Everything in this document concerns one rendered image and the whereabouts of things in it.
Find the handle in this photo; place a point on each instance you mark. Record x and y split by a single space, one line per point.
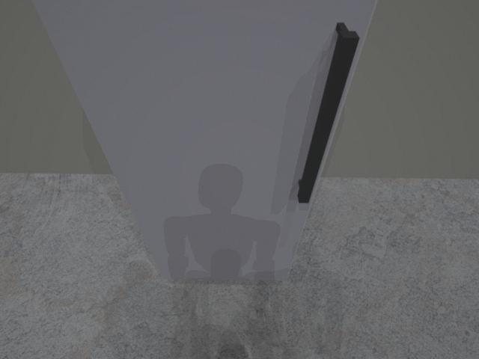
342 59

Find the fridge door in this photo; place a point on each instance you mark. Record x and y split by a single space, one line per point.
205 111

